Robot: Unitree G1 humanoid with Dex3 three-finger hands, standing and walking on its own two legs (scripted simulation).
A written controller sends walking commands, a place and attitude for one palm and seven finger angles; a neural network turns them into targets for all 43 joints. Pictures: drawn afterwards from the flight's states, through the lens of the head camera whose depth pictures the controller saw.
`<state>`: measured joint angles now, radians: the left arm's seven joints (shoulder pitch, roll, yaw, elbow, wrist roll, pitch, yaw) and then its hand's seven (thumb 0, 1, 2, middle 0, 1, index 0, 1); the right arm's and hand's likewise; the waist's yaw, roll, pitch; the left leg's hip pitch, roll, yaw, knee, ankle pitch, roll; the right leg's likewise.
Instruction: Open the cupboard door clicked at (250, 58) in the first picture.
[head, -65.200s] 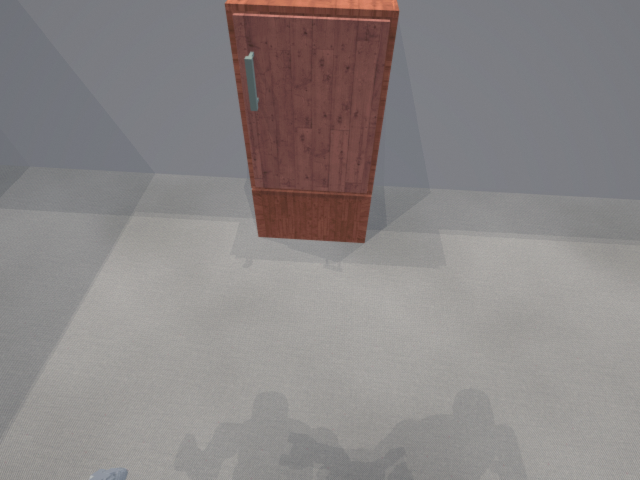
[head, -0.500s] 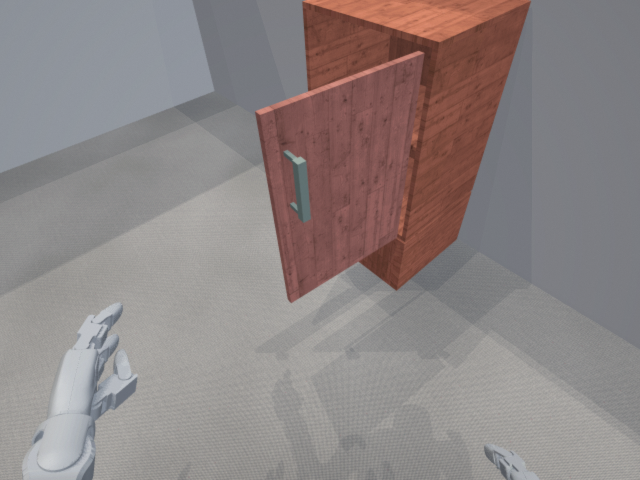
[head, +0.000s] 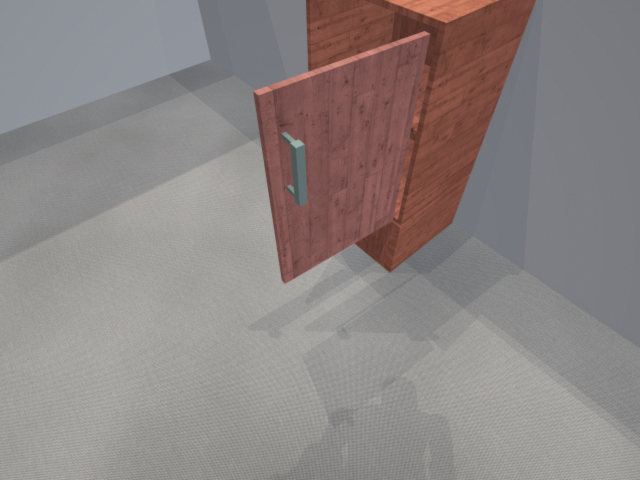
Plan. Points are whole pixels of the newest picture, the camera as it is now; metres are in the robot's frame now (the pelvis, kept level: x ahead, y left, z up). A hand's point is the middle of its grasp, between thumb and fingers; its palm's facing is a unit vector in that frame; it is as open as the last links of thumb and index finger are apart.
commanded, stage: let the arm hang, fingers relaxed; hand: left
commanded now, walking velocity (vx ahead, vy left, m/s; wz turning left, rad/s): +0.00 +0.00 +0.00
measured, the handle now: (294, 170) +0.69 +0.09 -0.05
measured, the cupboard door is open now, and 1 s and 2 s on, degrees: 85 85 85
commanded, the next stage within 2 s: look to check the result in 0.48 s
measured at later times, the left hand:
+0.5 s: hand out of the picture +0.01 +0.19 -0.18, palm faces +0.03 -0.98 -0.19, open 7.3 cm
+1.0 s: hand out of the picture +0.06 +0.23 -0.17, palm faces +0.00 -0.97 -0.26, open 7.4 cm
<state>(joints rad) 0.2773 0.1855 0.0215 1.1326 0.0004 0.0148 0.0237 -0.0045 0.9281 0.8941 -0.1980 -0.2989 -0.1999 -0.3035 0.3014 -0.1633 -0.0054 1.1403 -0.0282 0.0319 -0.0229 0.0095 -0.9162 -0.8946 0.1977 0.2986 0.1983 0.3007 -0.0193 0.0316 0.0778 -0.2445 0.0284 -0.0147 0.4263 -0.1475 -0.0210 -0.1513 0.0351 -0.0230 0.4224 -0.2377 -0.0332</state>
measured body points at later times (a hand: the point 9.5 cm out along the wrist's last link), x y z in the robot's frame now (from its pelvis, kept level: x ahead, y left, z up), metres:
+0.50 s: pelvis +0.01 +0.02 +0.00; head +0.02 +0.01 +0.45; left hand +0.01 +0.24 -0.16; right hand +0.00 -0.20 -0.16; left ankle +0.05 +0.13 -0.74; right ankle +0.00 -0.10 -0.74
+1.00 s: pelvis +0.02 +0.02 +0.00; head +0.04 +0.01 +0.45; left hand +0.06 +0.28 -0.15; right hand +0.05 -0.23 -0.15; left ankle +0.05 +0.13 -0.74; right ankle +0.00 -0.10 -0.74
